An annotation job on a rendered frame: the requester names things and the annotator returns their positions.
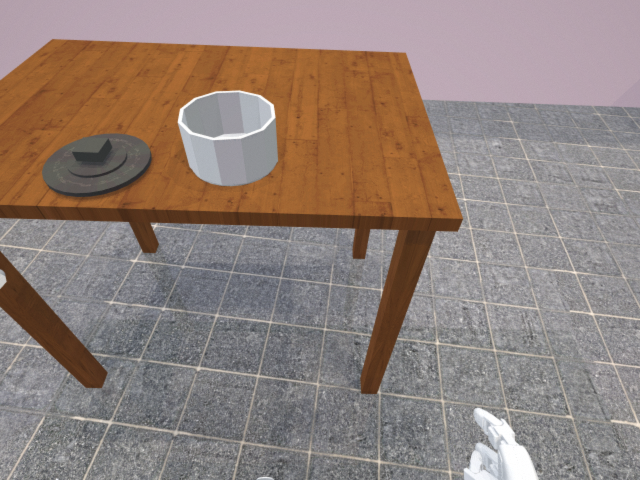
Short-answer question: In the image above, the lid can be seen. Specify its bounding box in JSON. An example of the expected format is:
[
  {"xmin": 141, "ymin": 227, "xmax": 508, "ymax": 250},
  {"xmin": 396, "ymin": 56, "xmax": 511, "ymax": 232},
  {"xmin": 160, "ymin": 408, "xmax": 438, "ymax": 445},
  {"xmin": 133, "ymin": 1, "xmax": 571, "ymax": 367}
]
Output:
[{"xmin": 42, "ymin": 133, "xmax": 152, "ymax": 197}]

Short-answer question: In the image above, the knob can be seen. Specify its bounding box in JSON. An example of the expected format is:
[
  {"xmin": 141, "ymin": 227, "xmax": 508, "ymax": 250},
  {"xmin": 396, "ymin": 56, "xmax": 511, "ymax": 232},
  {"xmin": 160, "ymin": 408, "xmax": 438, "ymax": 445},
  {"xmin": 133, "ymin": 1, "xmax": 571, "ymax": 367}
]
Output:
[{"xmin": 72, "ymin": 137, "xmax": 112, "ymax": 162}]

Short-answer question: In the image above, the table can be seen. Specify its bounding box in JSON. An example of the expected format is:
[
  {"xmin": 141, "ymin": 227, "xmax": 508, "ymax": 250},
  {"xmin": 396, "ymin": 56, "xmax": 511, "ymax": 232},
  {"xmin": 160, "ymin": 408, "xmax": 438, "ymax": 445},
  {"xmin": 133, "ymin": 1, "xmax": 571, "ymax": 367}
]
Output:
[{"xmin": 0, "ymin": 39, "xmax": 463, "ymax": 394}]

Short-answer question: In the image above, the pot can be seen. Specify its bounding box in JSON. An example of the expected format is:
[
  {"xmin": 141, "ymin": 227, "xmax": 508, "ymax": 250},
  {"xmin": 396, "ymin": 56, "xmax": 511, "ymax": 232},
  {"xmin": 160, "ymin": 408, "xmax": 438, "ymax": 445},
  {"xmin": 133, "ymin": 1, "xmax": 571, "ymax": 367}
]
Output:
[{"xmin": 178, "ymin": 91, "xmax": 278, "ymax": 186}]

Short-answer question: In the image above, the robot right hand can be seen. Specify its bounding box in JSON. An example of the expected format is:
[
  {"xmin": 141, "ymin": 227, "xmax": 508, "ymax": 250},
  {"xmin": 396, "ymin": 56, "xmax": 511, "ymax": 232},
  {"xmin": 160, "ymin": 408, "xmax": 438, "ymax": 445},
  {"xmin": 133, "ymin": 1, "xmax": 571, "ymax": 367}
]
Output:
[{"xmin": 464, "ymin": 408, "xmax": 539, "ymax": 480}]

